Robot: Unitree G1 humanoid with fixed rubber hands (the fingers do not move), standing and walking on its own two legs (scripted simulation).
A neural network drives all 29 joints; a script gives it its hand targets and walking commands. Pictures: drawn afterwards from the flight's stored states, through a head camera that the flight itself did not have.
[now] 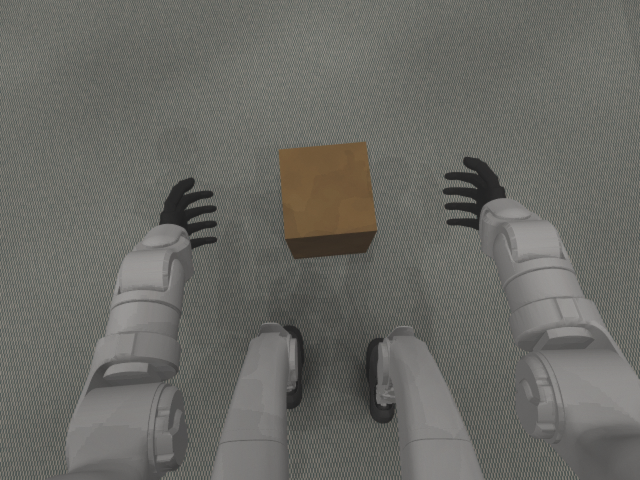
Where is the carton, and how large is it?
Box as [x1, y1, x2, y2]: [279, 142, 376, 258]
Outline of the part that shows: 365,142 279,149 285,239 294,258 356,253 366,251 376,231 376,224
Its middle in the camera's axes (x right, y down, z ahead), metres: +0.02 -0.08 +0.98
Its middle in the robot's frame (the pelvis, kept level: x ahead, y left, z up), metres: +0.57 +0.02 -0.54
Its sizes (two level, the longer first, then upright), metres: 0.210 0.200 0.250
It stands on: the floor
